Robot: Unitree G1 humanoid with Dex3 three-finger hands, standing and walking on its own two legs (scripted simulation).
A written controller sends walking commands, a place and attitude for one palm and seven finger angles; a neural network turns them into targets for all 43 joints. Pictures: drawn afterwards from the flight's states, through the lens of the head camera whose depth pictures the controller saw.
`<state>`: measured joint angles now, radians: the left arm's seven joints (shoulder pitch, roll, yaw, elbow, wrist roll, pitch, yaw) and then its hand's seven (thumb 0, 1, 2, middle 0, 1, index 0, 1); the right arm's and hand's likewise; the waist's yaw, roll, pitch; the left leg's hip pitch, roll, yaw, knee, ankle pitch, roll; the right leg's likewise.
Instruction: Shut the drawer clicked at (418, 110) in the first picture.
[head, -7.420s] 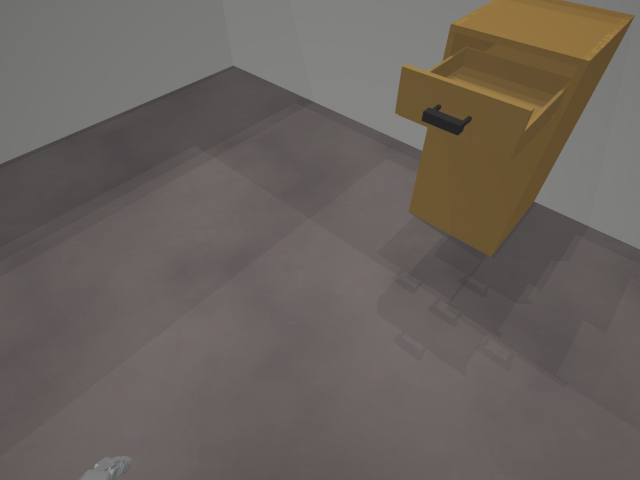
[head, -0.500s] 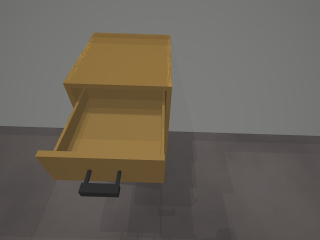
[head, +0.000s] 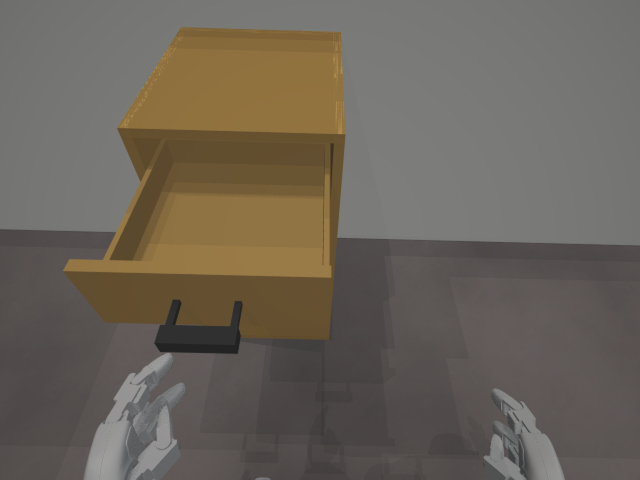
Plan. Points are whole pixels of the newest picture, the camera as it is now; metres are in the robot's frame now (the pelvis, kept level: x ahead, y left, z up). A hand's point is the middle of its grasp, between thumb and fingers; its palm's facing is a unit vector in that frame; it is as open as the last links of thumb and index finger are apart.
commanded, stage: raise the hand and make a fist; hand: left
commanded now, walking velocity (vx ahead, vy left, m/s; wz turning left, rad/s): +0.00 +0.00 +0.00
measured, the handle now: (202, 323) +0.33 +0.18 -0.02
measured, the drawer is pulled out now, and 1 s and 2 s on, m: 0.29 0.29 0.29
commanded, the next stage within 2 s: bring the fist close to the handle in 1.62 s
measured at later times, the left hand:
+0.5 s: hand (173, 445) +0.16 +0.17 +0.02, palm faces +0.04 -1.00 -0.06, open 4.1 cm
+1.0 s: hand (178, 447) +0.15 +0.15 +0.07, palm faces +0.04 -1.00 +0.00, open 3.1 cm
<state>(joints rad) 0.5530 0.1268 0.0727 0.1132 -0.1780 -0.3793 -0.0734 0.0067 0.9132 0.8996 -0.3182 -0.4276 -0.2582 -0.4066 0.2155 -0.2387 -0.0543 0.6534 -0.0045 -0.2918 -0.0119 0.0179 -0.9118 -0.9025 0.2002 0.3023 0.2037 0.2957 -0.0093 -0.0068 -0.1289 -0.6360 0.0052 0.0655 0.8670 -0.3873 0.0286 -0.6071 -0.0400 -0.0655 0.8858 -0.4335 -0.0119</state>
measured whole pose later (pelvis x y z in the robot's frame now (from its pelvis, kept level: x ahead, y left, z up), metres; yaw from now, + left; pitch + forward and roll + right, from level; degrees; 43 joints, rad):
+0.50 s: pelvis -0.01 -0.03 -0.03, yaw +2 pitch +11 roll -1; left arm 0.57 0.21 0.18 -0.08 -0.29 -0.38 -0.30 0.02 0.90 0.90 -0.81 -0.96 -0.81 -0.96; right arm 0.27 -0.20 -0.01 0.60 0.05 -0.22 -0.07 0.02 -0.90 -0.90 0.20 0.30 0.21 0.30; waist -0.01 0.04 -0.14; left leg -0.81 0.04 -0.01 1.07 -0.46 -0.01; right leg -0.74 -0.01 -0.13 1.05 -0.51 -0.06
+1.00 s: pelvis +0.00 +0.01 -0.02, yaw +1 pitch +10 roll -2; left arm 0.75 0.15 -0.03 -0.39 -0.17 -0.33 -0.14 0.02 0.90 0.90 -1.30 -1.49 -1.30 -1.49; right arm 0.21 -0.19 0.02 0.43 0.04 -0.19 -0.02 0.02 -0.90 -0.90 0.20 0.30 0.20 0.30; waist 0.03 0.04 -0.15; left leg -0.75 0.02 0.01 1.05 -0.48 0.04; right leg -0.67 -0.03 -0.11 1.00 -0.50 -0.01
